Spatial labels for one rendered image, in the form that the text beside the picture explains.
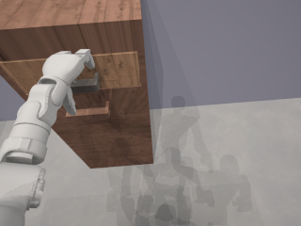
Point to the left robot hand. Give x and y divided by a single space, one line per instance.
67 67

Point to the cabinet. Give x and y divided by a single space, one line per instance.
33 29

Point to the robot left upper arm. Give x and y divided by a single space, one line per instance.
21 188

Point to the drawer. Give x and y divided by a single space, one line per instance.
115 70

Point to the left robot forearm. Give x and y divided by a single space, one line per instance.
26 143

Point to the handle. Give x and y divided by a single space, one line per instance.
86 85
89 114

